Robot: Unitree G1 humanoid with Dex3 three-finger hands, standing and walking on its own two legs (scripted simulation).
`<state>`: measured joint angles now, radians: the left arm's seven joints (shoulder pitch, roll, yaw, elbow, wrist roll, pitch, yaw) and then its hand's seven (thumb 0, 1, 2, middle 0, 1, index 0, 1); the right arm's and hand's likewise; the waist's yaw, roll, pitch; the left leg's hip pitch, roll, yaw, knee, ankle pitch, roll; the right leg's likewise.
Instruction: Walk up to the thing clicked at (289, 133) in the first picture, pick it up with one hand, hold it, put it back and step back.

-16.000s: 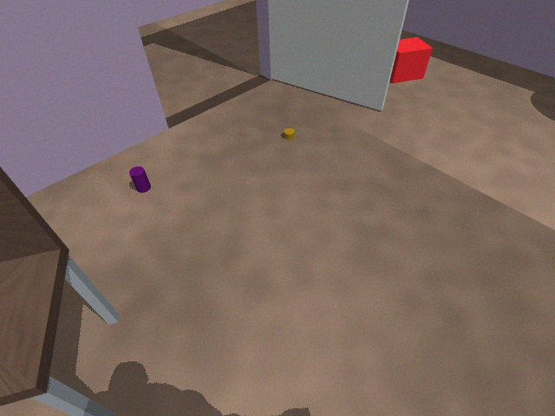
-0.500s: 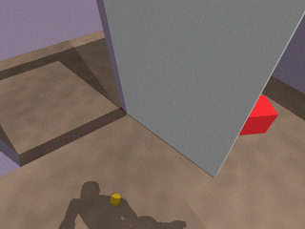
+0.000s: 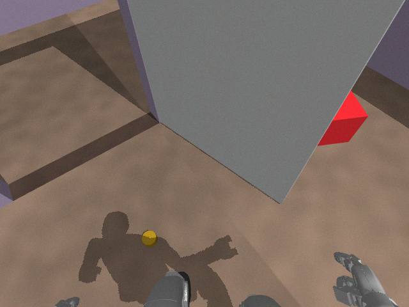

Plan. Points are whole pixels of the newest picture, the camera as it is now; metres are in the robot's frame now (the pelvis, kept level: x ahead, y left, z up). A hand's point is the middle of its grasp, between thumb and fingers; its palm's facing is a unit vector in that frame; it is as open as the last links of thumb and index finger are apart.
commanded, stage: walk up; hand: left
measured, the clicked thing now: (149, 238) +0.44 +0.30 -0.72
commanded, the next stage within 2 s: none
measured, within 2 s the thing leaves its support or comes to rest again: neither
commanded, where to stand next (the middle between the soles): +0.09 +0.02 m, yaw +2 degrees
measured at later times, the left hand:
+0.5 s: hand out of the picture +0.00 +0.32 -0.12, palm faces +0.03 -0.92 -0.40, open 7.4 cm
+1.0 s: hand out of the picture +0.12 +0.26 -0.11, palm faces +0.04 -0.91 -0.42, open 7.4 cm
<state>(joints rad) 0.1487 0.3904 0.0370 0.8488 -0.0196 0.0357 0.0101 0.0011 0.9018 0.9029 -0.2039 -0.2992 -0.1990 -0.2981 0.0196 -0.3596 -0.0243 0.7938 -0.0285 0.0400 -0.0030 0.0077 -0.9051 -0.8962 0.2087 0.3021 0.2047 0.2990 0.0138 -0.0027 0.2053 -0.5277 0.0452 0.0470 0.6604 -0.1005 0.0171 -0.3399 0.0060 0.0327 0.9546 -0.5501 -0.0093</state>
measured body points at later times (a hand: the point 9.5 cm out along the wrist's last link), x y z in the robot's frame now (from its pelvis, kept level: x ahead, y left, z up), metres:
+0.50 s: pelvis +0.02 +0.03 +0.03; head +0.03 +0.03 +0.48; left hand +0.00 +0.36 -0.09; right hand +0.11 -0.29 -0.08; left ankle +0.03 +0.14 -0.70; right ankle -0.01 -0.11 -0.65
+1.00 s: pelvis +0.00 +0.00 +0.01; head +0.07 -0.02 +0.46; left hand +0.12 +0.31 -0.08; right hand +0.13 -0.30 -0.13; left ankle -0.05 +0.12 -0.66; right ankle +0.14 -0.10 -0.70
